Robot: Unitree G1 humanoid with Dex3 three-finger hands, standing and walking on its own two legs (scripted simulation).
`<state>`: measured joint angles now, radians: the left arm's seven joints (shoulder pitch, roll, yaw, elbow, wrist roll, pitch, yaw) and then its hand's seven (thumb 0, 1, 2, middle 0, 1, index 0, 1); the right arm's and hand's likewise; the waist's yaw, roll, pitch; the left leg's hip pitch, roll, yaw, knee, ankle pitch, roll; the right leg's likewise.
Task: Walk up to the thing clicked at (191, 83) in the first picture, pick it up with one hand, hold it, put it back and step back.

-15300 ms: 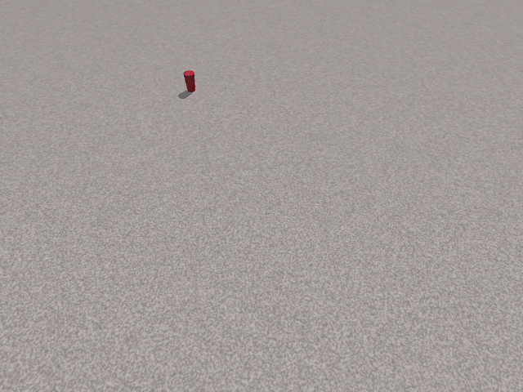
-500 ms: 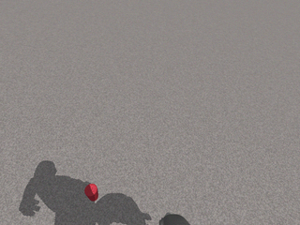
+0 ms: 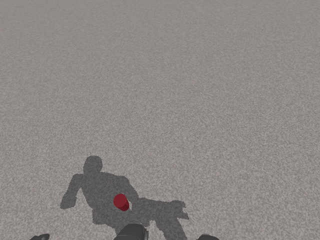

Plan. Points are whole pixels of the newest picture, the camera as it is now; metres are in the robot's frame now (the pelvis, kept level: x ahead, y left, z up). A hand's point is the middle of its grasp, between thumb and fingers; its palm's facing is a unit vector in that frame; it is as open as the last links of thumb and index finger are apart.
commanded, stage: walk up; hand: left
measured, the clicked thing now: (122, 203) +0.37 +0.29 -0.69
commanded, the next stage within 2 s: stand in 1.28 s
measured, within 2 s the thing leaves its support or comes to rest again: neither
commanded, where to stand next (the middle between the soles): -0.01 +0.03 m, yaw -4 degrees
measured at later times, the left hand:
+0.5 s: hand out of the picture +0.03 +0.30 -0.15, palm faces -0.08 -0.92 -0.38, open 7.3 cm
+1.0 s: hand out of the picture +0.09 +0.25 -0.13, palm faces -0.08 -0.92 -0.39, open 7.4 cm
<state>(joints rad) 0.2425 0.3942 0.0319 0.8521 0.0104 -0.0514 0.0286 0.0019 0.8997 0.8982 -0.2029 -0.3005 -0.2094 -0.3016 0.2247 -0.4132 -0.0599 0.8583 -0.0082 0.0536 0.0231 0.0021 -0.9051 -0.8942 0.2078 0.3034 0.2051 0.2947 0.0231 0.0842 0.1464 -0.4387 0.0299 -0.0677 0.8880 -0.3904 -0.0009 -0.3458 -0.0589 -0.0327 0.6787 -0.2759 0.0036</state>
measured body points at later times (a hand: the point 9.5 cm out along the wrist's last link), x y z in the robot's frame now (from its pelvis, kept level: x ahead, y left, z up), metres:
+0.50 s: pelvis -0.03 +0.03 +0.00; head -0.02 +0.03 +0.45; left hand +0.04 +0.35 -0.12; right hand +0.04 -0.29 -0.11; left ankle +0.02 +0.15 -0.71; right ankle -0.06 -0.09 -0.72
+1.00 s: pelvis -0.01 -0.01 +0.01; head +0.00 -0.03 +0.46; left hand +0.09 +0.29 -0.10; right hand +0.03 -0.33 -0.13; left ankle +0.02 +0.14 -0.72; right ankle +0.01 -0.12 -0.72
